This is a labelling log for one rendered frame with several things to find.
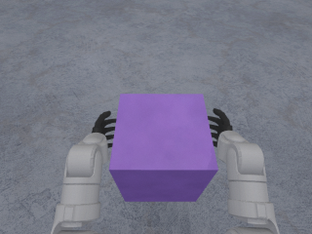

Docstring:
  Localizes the left robot forearm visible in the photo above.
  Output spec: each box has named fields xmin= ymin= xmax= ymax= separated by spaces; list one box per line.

xmin=51 ymin=133 xmax=109 ymax=234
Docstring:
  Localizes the carton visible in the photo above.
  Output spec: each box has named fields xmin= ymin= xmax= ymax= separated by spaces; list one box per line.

xmin=109 ymin=94 xmax=218 ymax=202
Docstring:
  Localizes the right robot forearm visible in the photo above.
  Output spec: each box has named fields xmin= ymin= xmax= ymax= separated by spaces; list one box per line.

xmin=216 ymin=131 xmax=280 ymax=234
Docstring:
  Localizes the right robot hand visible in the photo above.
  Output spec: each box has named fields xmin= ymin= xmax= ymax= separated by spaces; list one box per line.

xmin=208 ymin=108 xmax=233 ymax=147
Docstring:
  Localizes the left robot hand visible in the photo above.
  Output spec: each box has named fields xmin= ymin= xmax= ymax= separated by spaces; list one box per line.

xmin=92 ymin=111 xmax=117 ymax=148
